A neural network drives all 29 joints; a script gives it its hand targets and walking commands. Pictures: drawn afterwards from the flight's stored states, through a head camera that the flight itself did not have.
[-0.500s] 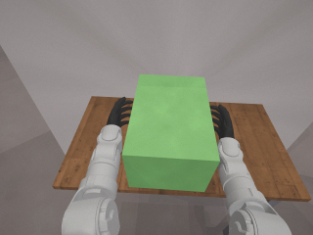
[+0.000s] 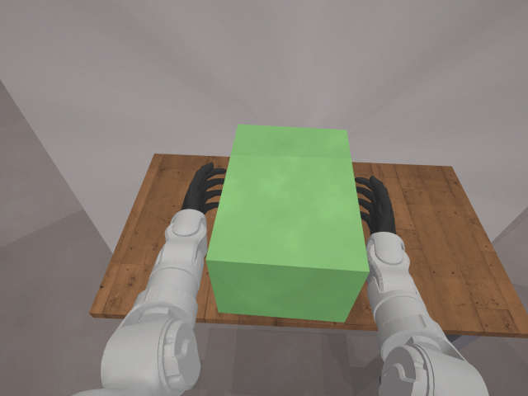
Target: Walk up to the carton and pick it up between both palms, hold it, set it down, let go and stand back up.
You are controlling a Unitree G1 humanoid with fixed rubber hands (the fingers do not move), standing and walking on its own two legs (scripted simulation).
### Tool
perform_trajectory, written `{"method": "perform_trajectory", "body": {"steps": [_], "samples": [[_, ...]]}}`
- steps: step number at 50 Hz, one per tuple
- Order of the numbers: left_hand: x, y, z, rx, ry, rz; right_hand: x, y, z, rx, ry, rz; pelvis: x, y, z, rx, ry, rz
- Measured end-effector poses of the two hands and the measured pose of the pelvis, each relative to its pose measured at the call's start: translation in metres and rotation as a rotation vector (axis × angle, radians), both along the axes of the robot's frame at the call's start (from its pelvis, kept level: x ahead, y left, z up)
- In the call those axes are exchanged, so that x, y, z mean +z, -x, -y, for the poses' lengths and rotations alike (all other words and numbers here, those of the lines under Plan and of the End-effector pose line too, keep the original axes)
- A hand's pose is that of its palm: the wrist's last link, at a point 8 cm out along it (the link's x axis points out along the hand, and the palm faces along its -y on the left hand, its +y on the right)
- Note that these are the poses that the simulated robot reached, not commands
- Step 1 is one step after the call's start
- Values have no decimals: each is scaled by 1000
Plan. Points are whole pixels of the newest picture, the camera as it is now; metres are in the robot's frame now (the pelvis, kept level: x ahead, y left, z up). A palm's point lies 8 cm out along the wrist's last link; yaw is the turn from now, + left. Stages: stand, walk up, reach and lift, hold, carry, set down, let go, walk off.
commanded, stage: set down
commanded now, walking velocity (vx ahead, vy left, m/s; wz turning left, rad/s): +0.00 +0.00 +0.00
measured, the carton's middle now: (286, 215) +0.42 +0.01 +0.03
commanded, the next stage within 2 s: none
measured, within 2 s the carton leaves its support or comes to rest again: rests again in 1.06 s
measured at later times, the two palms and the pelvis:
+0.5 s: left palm (199, 218) +0.40 +0.16 +0.04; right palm (376, 233) +0.39 -0.14 +0.04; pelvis +0.01 +0.00 +0.00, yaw +0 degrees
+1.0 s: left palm (200, 225) +0.40 +0.16 +0.02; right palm (375, 241) +0.38 -0.14 +0.03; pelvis -0.01 +0.00 +0.00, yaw +0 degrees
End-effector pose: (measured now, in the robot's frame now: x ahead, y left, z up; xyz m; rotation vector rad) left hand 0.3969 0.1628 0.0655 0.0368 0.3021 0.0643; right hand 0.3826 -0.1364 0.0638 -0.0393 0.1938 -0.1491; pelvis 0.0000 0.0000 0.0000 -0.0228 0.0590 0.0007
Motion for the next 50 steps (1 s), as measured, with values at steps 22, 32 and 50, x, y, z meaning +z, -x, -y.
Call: {"method": "perform_trajectory", "body": {"steps": [22,32,50], "samples": [[-24,-7,2,-7,-5,-22,-21,-7,2,2,12,-24,-1,-5,0,-2,0,-71],[-39,-2,2,-4,-10,-27,-33,-2,2,4,20,-31,-3,-3,3,3,0,-113],[-43,1,3,-7,-11,-16,-36,2,3,2,32,-23,-4,6,4,9,0,-139]]}}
